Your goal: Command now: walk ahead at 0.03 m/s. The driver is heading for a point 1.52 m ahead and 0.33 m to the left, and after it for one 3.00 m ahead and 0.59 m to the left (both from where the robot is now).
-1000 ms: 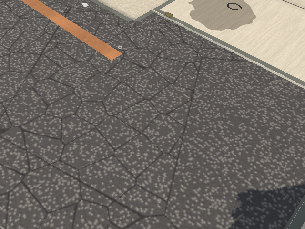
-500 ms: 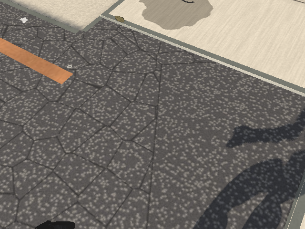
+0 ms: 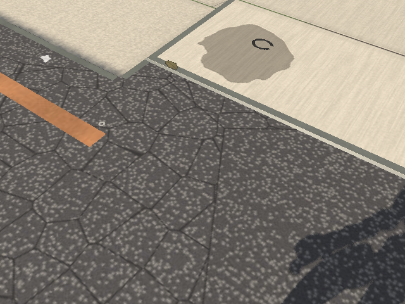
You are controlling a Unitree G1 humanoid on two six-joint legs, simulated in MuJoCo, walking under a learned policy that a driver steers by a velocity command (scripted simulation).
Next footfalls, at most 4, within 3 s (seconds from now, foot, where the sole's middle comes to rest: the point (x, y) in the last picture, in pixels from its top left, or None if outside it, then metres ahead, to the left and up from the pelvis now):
1.84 right None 0.46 -0.08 -0.77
2.40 left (161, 235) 0.76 0.17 -0.77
2.88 right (192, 166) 1.09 0.07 -0.77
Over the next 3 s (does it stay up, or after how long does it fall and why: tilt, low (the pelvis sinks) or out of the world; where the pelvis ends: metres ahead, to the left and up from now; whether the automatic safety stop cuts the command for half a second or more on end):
stays up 0.96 0.12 0.00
